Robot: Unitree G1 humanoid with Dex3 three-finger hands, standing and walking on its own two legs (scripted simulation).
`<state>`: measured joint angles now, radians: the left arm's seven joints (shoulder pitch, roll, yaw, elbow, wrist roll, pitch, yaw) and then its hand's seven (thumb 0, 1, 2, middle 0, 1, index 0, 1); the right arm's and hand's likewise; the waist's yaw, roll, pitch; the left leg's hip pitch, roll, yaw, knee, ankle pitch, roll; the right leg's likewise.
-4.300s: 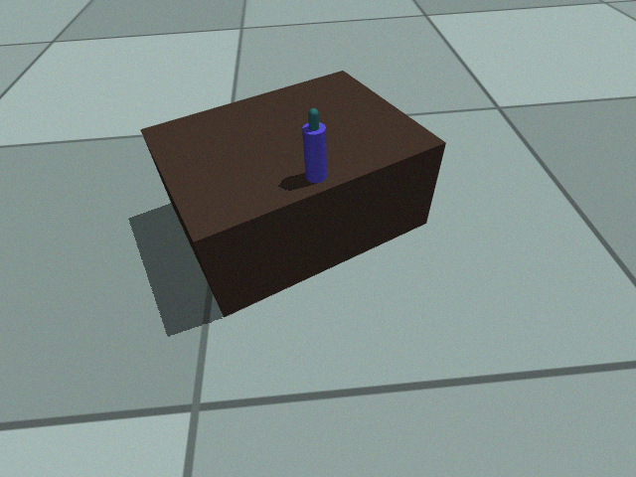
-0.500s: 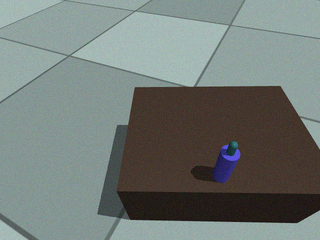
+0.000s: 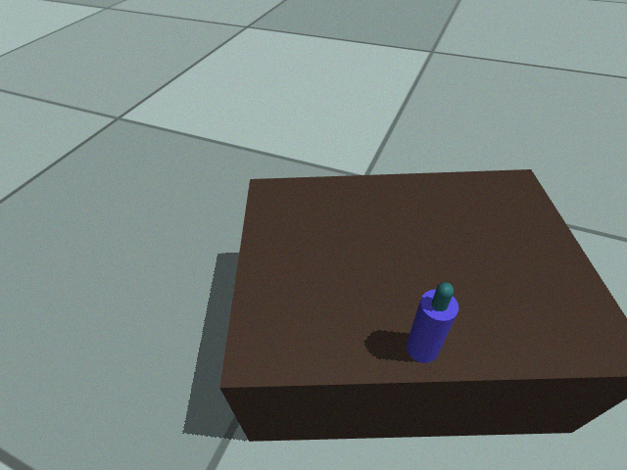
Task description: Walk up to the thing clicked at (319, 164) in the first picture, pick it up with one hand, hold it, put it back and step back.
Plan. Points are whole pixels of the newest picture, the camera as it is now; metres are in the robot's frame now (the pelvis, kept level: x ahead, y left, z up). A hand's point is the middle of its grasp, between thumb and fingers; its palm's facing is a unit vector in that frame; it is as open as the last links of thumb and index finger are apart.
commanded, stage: walk up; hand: right
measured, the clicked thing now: (433, 320) +0.46 -0.22 -0.24
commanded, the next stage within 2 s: stand in 0.48 s
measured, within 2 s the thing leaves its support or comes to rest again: neither
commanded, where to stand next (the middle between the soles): +0.07 +0.00 m, yaw +0 degrees
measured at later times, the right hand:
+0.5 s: hand out of the picture +0.09 -0.25 -0.15, palm faces +0.03 +0.94 -0.34, open 7.4 cm
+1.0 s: hand out of the picture +0.09 -0.25 -0.15, palm faces -0.01 +0.94 -0.33, open 7.4 cm
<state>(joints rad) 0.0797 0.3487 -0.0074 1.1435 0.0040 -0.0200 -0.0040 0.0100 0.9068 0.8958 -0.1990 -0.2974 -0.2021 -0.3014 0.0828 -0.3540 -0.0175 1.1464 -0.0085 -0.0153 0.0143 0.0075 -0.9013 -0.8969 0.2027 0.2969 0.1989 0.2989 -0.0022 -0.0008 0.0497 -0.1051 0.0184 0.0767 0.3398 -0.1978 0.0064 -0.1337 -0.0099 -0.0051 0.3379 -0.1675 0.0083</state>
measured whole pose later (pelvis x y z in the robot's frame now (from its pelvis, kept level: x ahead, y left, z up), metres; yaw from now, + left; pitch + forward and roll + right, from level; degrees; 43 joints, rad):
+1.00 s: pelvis +0.01 +0.00 +0.00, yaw +1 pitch -2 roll +0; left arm 0.10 0.35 -0.01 1.14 0.00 -0.01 0.00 0.01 0.91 0.90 -0.20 -0.30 -0.20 -0.30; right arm 0.08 -0.34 -0.01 1.16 0.00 -0.01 0.01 0.01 -0.90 -0.90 0.20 0.30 0.20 0.30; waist -0.01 0.00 0.04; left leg -0.07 0.01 0.07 0.28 -0.18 0.01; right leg -0.10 -0.02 -0.01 0.28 -0.15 0.01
